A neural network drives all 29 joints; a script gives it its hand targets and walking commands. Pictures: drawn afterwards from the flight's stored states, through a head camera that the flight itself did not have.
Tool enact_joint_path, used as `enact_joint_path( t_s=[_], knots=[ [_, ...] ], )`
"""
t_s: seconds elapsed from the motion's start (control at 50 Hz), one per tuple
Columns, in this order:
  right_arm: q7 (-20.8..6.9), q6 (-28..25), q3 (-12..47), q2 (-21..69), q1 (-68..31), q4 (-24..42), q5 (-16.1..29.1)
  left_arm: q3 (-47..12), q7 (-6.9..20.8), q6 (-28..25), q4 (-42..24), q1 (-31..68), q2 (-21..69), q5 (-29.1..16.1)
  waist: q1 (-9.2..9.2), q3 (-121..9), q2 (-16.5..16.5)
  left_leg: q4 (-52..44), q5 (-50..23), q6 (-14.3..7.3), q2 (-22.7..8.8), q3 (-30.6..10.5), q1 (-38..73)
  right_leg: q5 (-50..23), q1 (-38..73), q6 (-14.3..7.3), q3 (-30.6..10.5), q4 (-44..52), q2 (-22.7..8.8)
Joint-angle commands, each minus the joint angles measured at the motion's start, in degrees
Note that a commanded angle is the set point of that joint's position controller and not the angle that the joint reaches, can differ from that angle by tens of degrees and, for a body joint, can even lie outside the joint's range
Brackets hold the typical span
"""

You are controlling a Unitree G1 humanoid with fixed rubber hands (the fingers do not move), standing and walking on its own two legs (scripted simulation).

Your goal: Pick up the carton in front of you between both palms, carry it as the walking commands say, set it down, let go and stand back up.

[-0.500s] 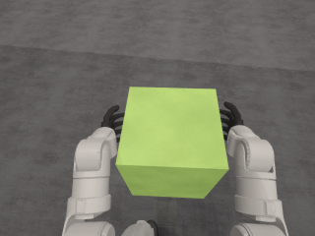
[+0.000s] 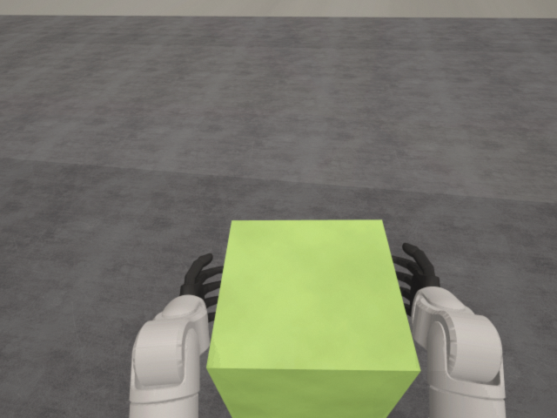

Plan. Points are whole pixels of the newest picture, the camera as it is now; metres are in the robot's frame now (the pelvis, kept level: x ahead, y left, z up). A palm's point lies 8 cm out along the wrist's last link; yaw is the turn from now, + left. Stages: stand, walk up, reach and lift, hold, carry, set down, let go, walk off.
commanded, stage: carry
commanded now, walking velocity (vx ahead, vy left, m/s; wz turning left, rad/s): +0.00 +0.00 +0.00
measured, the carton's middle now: (306, 328) +0.26 +0.00 +0.00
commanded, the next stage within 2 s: hold in 1.82 s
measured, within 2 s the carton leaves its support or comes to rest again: neither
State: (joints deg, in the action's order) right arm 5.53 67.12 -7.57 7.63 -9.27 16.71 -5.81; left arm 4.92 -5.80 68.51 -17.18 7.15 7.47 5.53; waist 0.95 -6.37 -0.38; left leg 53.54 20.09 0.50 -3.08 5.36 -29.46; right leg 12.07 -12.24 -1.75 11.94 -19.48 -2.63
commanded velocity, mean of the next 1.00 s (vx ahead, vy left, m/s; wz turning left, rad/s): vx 0.00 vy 0.00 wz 0.00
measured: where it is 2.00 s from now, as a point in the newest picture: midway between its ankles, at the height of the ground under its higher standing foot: outside the picture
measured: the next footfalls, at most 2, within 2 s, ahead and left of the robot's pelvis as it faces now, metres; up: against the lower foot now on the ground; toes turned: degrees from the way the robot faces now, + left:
left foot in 0.16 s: +0.25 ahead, +0.11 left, +0.00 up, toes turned -13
right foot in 0.34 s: +0.10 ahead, -0.10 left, +0.00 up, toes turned -8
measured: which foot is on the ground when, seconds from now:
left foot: up 0.00-0.14, down 0.16-1.00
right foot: down 0.00-0.20, up 0.22-0.32, down 0.34-1.00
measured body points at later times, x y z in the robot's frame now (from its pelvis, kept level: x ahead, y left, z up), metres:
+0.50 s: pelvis +0.17 +0.02 -0.02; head +0.16 +0.03 +0.43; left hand +0.46 +0.15 +0.06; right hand +0.45 -0.15 +0.07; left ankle +0.22 +0.10 -0.75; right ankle +0.06 -0.10 -0.75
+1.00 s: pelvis +0.16 +0.01 -0.02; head +0.12 +0.02 +0.43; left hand +0.43 +0.14 +0.05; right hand +0.42 -0.16 +0.06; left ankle +0.22 +0.10 -0.75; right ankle +0.06 -0.09 -0.75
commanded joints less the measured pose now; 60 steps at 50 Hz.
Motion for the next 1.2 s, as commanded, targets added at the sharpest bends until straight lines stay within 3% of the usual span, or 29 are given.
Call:
enact_joint_path(
  t_s=[0.0, 0.04, 0.06, 0.12, 0.14, 0.16, 0.18, 0.2, 0.22, 0.24, 0.26, 0.32, 0.34, 0.36, 0.4, 0.44, 0.48, 0.56, 0.6, 0.68, 0.9, 0.94, 1.0, 1.04, 1.18],
  knots=[
    [-14.4, 0.66, 42.22, 53.59, -21.93, 2.24, 20.66, -40.88, 16.15, -1.05, -6.96, 29.81, 52.63, -23.92, -1.07, -11.69, 9.55, -12.44, -6.79, 0.24, 0.56, 1.94, -0.24, -37.17, 12.14, -3.51, -4.98, 3.18, -11.95],
    [-14.09, 0.8, 42.5, 53.35, -21.56, 2.65, 20.89, -40.79, 16.3, -0.82, -7.51, 28.29, 51.21, -23.4, -0.54, -11.63, 10.54, -19.08, -13.24, 0.28, 2.54, 4.04, 2.31, -40.96, 13.14, -2.34, -2.05, 1.33, -10.57],
    [-14.2, 0.87, 42.42, 52.73, -21.44, 3.38, 20.85, -40.21, 16.25, -0.63, -7.42, 27.6, 50.95, -23.2, -0.27, -12.13, 9.84, -21.17, -16.52, 0.14, 2.42, 4.27, 5.61, -39.51, 12.52, -2.01, -1.92, 0.24, -10.45],
    [-14.64, 1.81, 41.93, 51.32, -23.07, 4.89, 20.96, -40.24, 16.09, -0.12, -7.64, 28.07, 49.9, -23.02, -0.62, -11.24, 7.61, -30.57, -27.04, -0.33, 1.44, 4.91, 17.43, -27.08, 6.75, 0.48, 0.38, -7.0, -8.34],
    [-14.81, 2.28, 41.69, 50.61, -23.25, 4.29, 20.62, -39.79, 15.99, 0.18, -7.41, 28.31, 48.87, -22.7, -0.62, -10.96, 5.87, -32.31, -34.17, -0.15, -0.65, 4.06, 22.45, -22.92, 3.89, 2.03, 0.39, -9.57, -7.28],
    [-14.98, 2.74, 40.54, 49.3, -22.85, 2.94, 20.27, -39.71, 15.84, 0.72, -6.39, 27.91, 47.96, -22.36, -0.44, -13.21, 0.33, -28.6, -51.26, -1.14, -7.64, -2.46, 29.19, -10.95, -0.34, 4.23, -0.89, -13.17, -5.19],
    [-15.18, 2.74, 39.71, 48.84, -21.5, 0.16, 20.22, -41.01, 15.57, 1.21, -7.25, 29.56, 48.27, -22.38, -0.77, -16.69, -7.78, -26.1, -61.64, -7.76, -14.38, -9.86, 36.46, 6.5, -5.59, 5.32, -3.98, -17.6, -3.33],
    [-15.3, 2.53, 38.95, 49.05, -18.4, -2.21, 20.01, -41.54, 15.57, 1.62, -6.36, 29.48, 47.65, -22.58, -1.55, -19.08, -11.45, -28.63, -61.46, -10.68, -17.63, -14.9, 38.36, 14.93, -7.79, 5.19, -4.48, -21.55, -1.49],
    [-15.33, 2.2, 39.18, 50.64, -19.22, -2.19, 20.14, -41.79, 15.7, 1.43, -5.43, 29.54, 48.54, -22.06, -1.59, -19.46, -10.03, -30.85, -59.03, -11.06, -17.8, -15.65, 37.25, 20.16, -8.05, 4.94, -5.93, -22.26, -1.28],
    [-15.41, 1.96, 39.31, 51.76, -19.91, -2.44, 20.26, -41.46, 15.83, 1.25, -4.61, 30.5, 49.78, -22.69, -1.26, -19.72, -6.8, -31.29, -53.59, -10.72, -16.86, -13.7, 36.65, 21.07, -8.19, 4.08, -7.62, -17.8, -1.39],
    [-15.42, 1.58, 40.09, 53.7, -22.13, -1.14, 20.7, -41.82, 16.03, 0.7, -4.29, 30.55, 51.49, -22.93, -1.01, -20.41, -5.54, -31.72, -46.86, -8.94, -14.79, -10.52, 34.4, 19.11, -5.13, 3.66, -7.53, -12.63, -1.71],
    [-15.64, 0.48, 40.44, 55.72, -22.47, 0.07, 20.53, -42.66, 16.06, -0.51, -6.75, 32.09, 53.55, -23.43, -0.98, -19.06, -6.48, -31.04, -32.49, -4.9, -10.44, -4.77, 28.02, 3.4, 2.45, 3.73, -6.66, -1.62, -3.44],
    [-15.79, 0.32, 40.85, 56.27, -23.48, 0.52, 21.13, -42.42, 15.98, -0.86, -7.11, 31.99, 53.22, -23.18, -1.01, -18.5, -3.42, -29.27, -32.83, -4.34, -9.43, -2.79, 25.85, 0.91, 4.01, 3.67, -7.23, -2.36, -4.97],
    [-15.82, 0.38, 41.7, 56.3, -24.21, 1.54, 21.75, -42.01, 15.79, -1.0, -7.32, 31.32, 53.15, -22.64, -1.1, -18.73, -0.58, -27.22, -34.66, -4.24, -8.12, -2.23, 24.09, -7.44, 5.79, 3.35, -7.64, -5.97, -6.08],
    [-15.61, 0.84, 41.45, 53.96, -23.6, 1.57, 21.7, -41.42, 15.52, -0.57, -6.95, 29.59, 51.68, -22.37, -1.1, -18.2, 1.36, -23.99, -40.23, -4.5, -7.67, -1.33, 23.9, -16.17, 4.89, 3.07, -7.57, -8.22, -6.89],
    [-15.26, 1.47, 41.17, 52.82, -23.14, 2.1, 21.97, -40.79, 15.2, -0.13, -6.49, 28.23, 50.6, -22.0, -1.15, -19.37, 0.4, -21.57, -46.6, -4.67, -7.74, -1.14, 24.45, -20.14, 4.79, 3.11, -7.17, -9.56, -6.49],
    [-15.23, 2.11, 41.01, 51.98, -22.23, 1.46, 21.72, -40.29, 15.01, 0.43, -6.22, 27.49, 49.84, -21.41, -1.11, -18.73, 0.55, -20.34, -47.41, -4.75, -7.69, -1.15, 23.71, -22.89, 4.5, 2.93, -7.69, -9.65, -6.47],
    [-15.41, 2.37, 41.2, 51.99, -23.14, 0.88, 21.51, -40.18, 15.29, 0.75, -5.06, 28.14, 50.48, -21.3, -0.95, -16.53, 0.55, -20.0, -44.79, -4.28, -7.21, -0.83, 21.88, -24.19, 3.98, 2.78, -7.94, -9.57, -6.3],
    [-15.4, 2.24, 41.48, 52.53, -23.83, 1.01, 21.67, -40.4, 15.45, 0.68, -5.55, 29.05, 50.36, -21.62, -0.96, -15.81, 1.84, -19.95, -39.43, -3.97, -6.85, -0.47, 21.06, -25.27, 3.75, 2.56, -8.27, -9.19, -6.77],
    [-15.38, 2.37, 41.37, 52.54, -23.95, 1.23, 21.98, -40.44, 15.42, 0.65, -5.87, 29.72, 50.52, -22.06, -1.03, -14.78, 1.78, -20.65, -32.69, -3.67, -6.76, -0.53, 20.21, -21.49, 3.36, 2.06, -8.83, -8.64, -7.02],
    [-15.59, 2.04, 41.47, 52.22, -23.52, -0.48, 21.13, -40.88, 15.8, 0.34, -4.12, 29.32, 50.62, -21.65, -0.92, -12.52, 1.09, -23.2, -26.0, -3.74, -6.62, -1.14, 19.81, -8.57, 0.47, 0.96, -9.35, -6.64, -5.49],
    [-16.0, 1.14, 41.11, 51.97, -23.36, -1.96, 20.67, -41.46, 15.74, -0.35, -2.52, 29.71, 50.47, -21.02, -0.86, -11.31, 0.05, -23.63, -24.57, -3.6, -6.79, -1.08, 19.4, -6.96, -0.62, 0.82, -9.68, -6.26, -5.55],
    [-16.29, -0.68, 41.03, 51.91, -24.16, -4.12, 19.38, -40.63, 15.85, -2.26, -0.45, 29.99, 50.43, -19.56, -0.97, -10.27, 1.54, -25.17, -22.27, -3.6, -6.96, -2.11, 18.85, -2.43, -2.04, 0.59, -9.65, -5.66, -5.37],
    [-16.38, -2.29, 40.19, 50.9, -24.21, -5.6, 18.42, -40.39, 15.8, -3.85, 0.83, 30.33, 49.93, -18.68, -0.93, -10.2, 0.02, -26.0, -19.13, -3.5, -6.74, -2.19, 18.7, 0.27, -2.24, 0.25, -10.18, -5.1, -5.38],
    [-16.26, -7.98, 37.62, 48.87, -22.86, -9.8, 15.09, -37.41, 15.55, -9.58, 5.09, 29.63, 48.28, -15.49, -1.02, -9.75, 0.45, -27.14, -16.4, -3.29, -6.75, -2.48, 18.65, 3.27, -3.98, -0.03, -10.26, -4.64, -4.96]
  ],
)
